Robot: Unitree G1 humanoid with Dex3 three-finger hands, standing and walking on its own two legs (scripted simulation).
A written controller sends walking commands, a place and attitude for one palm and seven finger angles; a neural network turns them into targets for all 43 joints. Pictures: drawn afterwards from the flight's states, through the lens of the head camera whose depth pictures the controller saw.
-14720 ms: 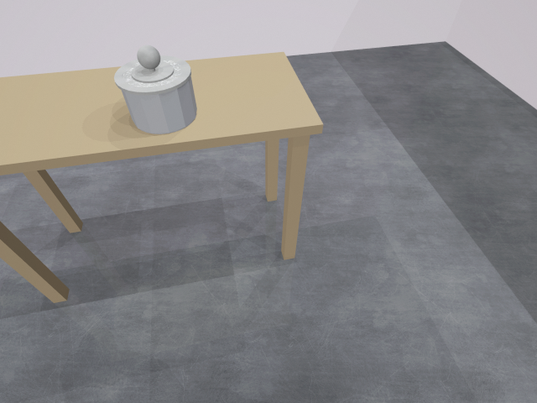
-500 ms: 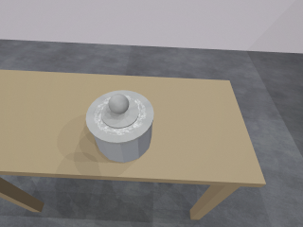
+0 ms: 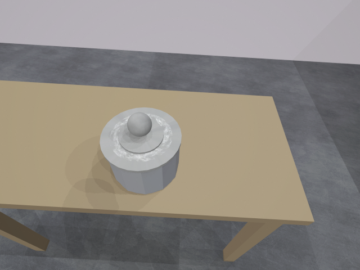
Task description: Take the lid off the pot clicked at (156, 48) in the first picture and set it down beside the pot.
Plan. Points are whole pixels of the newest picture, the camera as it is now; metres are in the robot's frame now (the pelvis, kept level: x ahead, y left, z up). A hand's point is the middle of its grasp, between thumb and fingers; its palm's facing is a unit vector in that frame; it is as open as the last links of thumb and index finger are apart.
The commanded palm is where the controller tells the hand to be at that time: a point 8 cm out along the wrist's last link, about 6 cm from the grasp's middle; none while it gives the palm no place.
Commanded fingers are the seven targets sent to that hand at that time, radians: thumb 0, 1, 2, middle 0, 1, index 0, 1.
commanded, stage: look again from close up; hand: left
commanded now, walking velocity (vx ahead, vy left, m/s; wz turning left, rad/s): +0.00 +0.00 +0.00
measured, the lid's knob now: (139, 124) +0.39 +0.12 +0.11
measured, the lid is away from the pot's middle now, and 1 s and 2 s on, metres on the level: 0.00 0.00 0.00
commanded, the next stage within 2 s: lift the closed hand beside the body in 1.08 s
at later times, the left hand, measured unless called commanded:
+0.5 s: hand out of the picture -0.03 +0.15 -0.18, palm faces +0.04 -0.99 -0.14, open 7.4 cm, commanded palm none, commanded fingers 0.00 0.90 0.90 -0.20 -0.30 -0.20 -0.30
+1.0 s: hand out of the picture -0.04 +0.17 -0.18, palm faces +0.04 -0.99 -0.12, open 7.4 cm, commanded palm none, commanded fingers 0.00 0.90 0.90 -0.20 -0.30 -0.20 -0.30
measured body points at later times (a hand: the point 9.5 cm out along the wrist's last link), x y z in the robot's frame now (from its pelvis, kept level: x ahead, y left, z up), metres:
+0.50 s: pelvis +0.00 +0.01 +0.00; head +0.02 +0.02 +0.45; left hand -0.03 +0.21 -0.17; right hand -0.03 -0.19 -0.16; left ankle -0.03 +0.06 -0.74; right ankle -0.05 -0.12 -0.74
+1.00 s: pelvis -0.01 +0.02 +0.00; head +0.02 +0.04 +0.45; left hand -0.04 +0.22 -0.17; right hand -0.04 -0.17 -0.16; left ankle -0.03 +0.06 -0.74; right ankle -0.05 -0.12 -0.74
